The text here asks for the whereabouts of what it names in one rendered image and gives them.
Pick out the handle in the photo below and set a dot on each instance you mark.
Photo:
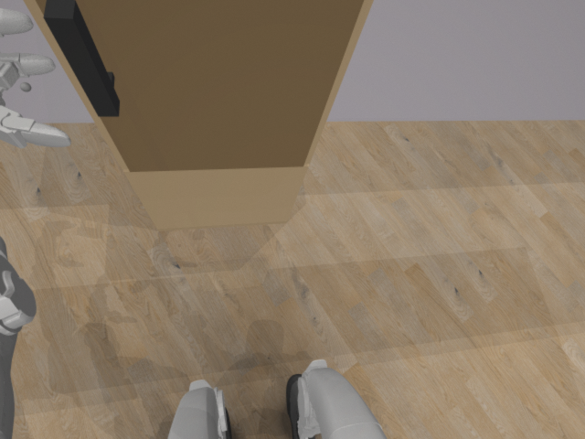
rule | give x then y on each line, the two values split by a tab
68	27

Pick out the robot left thigh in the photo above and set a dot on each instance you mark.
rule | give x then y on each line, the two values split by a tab
201	414

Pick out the right robot shin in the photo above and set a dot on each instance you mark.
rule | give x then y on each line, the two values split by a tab
309	428

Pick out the cupboard door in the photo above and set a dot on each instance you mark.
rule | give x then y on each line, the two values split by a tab
218	84

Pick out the left robot upper arm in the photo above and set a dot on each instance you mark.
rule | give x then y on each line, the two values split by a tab
17	308

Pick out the robot left hand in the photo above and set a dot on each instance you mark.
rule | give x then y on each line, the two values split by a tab
14	129

